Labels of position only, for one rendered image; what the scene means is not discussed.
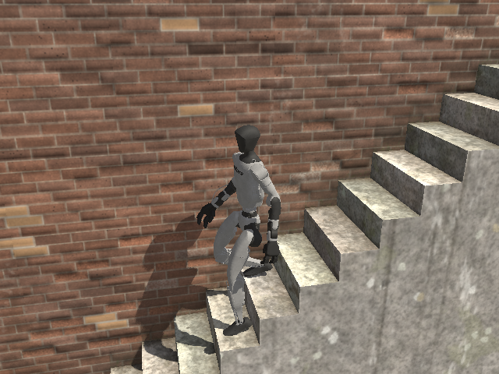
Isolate stairs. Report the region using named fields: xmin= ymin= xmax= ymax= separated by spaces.
xmin=110 ymin=64 xmax=499 ymax=374

